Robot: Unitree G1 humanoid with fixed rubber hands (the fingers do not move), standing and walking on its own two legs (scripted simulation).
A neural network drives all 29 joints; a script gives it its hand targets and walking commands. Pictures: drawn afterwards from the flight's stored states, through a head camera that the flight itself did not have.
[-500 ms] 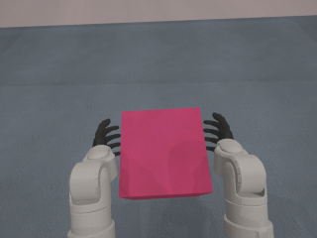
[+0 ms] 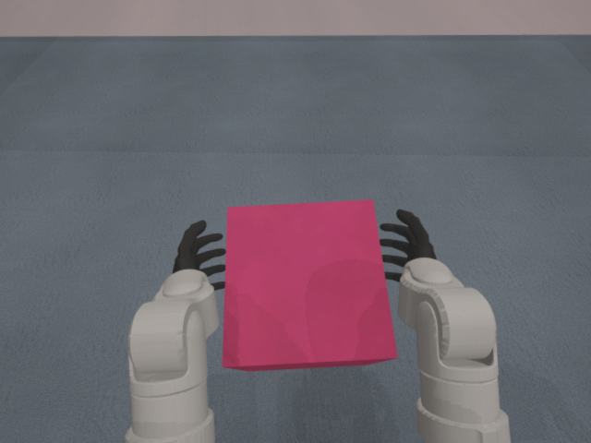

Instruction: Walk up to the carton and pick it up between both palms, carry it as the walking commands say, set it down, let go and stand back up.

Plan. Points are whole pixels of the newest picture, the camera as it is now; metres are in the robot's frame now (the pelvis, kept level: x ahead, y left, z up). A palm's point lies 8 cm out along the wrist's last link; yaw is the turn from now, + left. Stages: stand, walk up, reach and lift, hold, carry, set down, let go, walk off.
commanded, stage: carry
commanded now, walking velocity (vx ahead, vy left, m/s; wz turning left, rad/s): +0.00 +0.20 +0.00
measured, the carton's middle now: (304, 294) +0.32 +0.00 +0.00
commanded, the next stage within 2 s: none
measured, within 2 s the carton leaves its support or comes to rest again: neither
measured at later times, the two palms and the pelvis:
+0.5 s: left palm (142, 348) +0.21 +0.17 +0.12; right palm (410, 348) +0.20 -0.10 +0.11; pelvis -0.07 +0.04 +0.00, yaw -1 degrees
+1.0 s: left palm (30, 434) +0.14 +0.26 +0.11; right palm (330, 442) +0.12 -0.01 +0.11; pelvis -0.15 +0.14 -0.01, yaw -3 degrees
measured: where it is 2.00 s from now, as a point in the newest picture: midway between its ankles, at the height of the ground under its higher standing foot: outside the picture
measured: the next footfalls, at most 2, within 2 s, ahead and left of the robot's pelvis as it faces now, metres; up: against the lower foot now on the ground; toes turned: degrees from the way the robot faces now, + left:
right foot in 0.38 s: -0.04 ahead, -0.11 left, +0.00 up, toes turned -8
left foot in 0.64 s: -0.01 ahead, +0.21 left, +0.00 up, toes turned +5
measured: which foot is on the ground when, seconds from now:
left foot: down 0.00-0.40, up 0.42-0.62, down 0.64-0.98, up 1.00-1.00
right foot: down 0.00-0.02, up 0.04-0.36, down 0.38-0.66, up 0.68-0.94, down 0.96-1.00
